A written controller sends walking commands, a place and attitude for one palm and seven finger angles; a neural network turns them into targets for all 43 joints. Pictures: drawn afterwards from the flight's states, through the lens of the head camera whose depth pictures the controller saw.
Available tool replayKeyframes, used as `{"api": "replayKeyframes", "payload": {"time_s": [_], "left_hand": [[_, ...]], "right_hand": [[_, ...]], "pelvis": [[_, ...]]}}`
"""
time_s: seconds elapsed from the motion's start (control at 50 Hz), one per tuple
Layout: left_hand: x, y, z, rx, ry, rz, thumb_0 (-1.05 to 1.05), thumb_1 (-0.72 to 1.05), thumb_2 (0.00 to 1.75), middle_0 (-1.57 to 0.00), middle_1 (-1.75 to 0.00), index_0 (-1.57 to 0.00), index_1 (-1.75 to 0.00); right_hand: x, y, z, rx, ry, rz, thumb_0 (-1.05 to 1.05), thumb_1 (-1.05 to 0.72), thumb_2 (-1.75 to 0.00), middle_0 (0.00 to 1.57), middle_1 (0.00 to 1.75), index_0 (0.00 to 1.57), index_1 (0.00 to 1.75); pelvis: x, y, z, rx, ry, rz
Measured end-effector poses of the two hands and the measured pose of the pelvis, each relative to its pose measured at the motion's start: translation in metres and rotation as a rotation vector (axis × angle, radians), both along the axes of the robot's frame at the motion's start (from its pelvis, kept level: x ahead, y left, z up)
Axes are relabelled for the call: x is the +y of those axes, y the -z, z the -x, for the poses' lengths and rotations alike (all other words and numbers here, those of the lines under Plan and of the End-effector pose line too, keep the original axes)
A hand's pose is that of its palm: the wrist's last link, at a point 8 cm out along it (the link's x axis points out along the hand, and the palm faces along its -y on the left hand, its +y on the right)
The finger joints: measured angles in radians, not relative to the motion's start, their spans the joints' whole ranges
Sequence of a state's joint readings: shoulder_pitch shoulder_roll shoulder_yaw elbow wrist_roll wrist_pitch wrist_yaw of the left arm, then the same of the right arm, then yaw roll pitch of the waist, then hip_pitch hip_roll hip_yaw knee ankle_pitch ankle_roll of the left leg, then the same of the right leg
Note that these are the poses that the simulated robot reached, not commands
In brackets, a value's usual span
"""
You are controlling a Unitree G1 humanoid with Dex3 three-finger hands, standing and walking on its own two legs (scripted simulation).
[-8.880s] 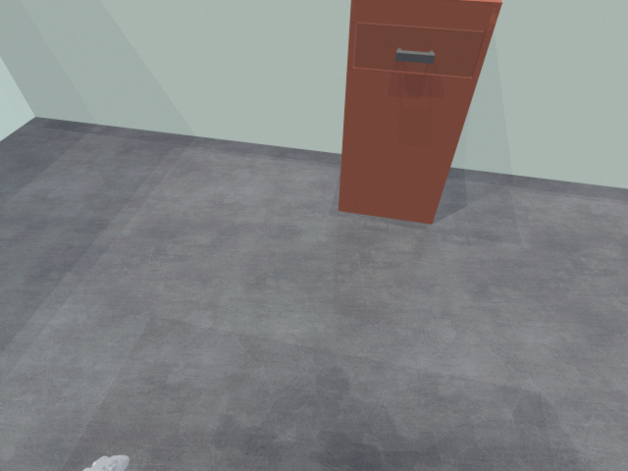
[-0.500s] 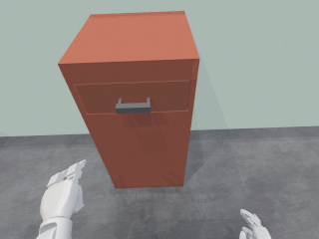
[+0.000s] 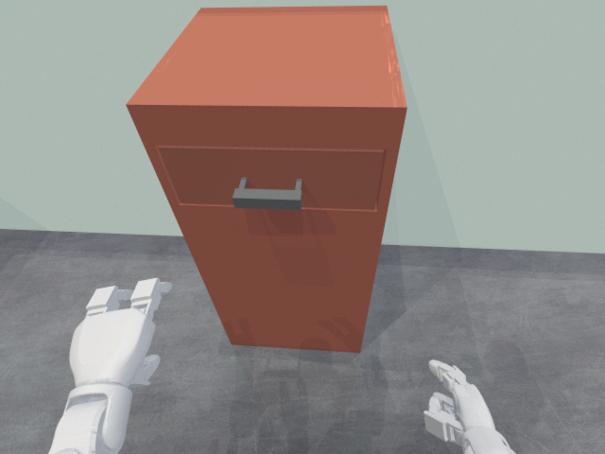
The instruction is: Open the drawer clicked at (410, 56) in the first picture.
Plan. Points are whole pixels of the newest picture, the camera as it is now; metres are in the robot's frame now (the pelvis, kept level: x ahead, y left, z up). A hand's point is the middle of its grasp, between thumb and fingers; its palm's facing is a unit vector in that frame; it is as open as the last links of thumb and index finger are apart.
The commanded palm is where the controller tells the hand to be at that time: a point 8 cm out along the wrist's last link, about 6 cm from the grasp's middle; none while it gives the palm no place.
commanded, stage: raise the hand with hooked fingers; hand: left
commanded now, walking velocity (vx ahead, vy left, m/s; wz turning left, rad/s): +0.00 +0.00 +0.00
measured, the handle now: (269, 191) +0.54 +0.13 +0.03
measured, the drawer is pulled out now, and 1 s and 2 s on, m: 0.00 0.00 0.00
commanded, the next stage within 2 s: move the hooked fingers above the handle in 1.16 s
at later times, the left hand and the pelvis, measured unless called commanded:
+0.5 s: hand (150, 270) +0.30 +0.23 +0.10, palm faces +0.10 -0.08 -0.99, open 13.2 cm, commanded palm +0.27 +0.24 +0.16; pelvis +0.03 +0.00 +0.02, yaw +0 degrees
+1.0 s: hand (146, 236) +0.33 +0.24 +0.13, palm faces +0.03 -0.09 -1.00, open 13.8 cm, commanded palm +0.30 +0.25 +0.20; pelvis +0.02 +0.00 +0.03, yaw +1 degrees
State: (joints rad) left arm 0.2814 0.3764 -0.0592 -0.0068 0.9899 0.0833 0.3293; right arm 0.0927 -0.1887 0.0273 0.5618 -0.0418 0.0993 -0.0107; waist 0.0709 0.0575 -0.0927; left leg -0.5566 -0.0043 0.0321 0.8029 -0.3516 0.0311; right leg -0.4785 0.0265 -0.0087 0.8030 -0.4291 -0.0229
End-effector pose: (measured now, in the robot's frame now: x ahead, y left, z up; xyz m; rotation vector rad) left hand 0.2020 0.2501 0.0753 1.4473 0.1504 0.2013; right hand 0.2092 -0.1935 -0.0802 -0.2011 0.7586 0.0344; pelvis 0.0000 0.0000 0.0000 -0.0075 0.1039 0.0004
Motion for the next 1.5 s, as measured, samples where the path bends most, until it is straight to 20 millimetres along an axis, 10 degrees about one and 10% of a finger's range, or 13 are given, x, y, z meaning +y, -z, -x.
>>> {"api": "replayKeyframes", "payload": {"time_s": [0.34, 0.6, 0.82, 1.3, 1.5], "left_hand": [[-0.005, -0.05, -0.048, -0.053, 0.07, -0.031, 0.0, -0.16, 0.44, -0.3, -0.99, -0.3, -0.99], [-0.011, -0.093, -0.085, -0.06, 0.103, -0.042, 0.0, -0.43, 0.33, -0.32, -1.16, -0.31, -1.16], [-0.008, -0.12, -0.108, -0.036, 0.139, -0.051, 0.0, -0.48, 0.3, -0.32, -1.2, -0.32, -1.2], [0.003, -0.112, -0.099, -0.04, 0.148, -0.043, -0.01, -0.49, 0.3, -0.32, -1.2, -0.32, -1.21], [-0.026, -0.107, -0.11, -0.045, 0.231, -0.035, -0.01, -0.49, 0.3, -0.32, -1.2, -0.32, -1.21]], "right_hand": [[-0.047, 0.004, 0.009, 0.116, 0.093, 0.063, 0.02, -0.9, -0.9, 0.2, 0.3, 0.2, 0.3], [-0.03, -0.018, -0.023, 0.043, 0.061, 0.013, 0.02, -0.91, -0.9, 0.2, 0.3, 0.2, 0.3], [-0.02, -0.015, -0.012, 0.091, 0.044, 0.004, 0.01, -0.9, -0.9, 0.2, 0.3, 0.2, 0.3], [-0.024, -0.006, 0.015, 0.152, 0.079, 0.012, 0.02, -0.91, -0.9, 0.2, 0.3, 0.2, 0.3], [-0.016, -0.011, 0.009, 0.119, 0.058, 0.001, 0.01, -0.91, -0.9, 0.2, 0.3, 0.2, 0.3]], "pelvis": [[-0.003, -0.017, -0.025, -0.018, 0.002, -0.016], [-0.005, -0.027, -0.03, -0.061, -0.006, -0.02], [-0.002, -0.032, -0.025, -0.079, -0.018, -0.016], [0.007, -0.033, -0.018, -0.072, -0.014, -0.012], [0.007, -0.031, -0.014, -0.071, -0.02, -0.012]]}}
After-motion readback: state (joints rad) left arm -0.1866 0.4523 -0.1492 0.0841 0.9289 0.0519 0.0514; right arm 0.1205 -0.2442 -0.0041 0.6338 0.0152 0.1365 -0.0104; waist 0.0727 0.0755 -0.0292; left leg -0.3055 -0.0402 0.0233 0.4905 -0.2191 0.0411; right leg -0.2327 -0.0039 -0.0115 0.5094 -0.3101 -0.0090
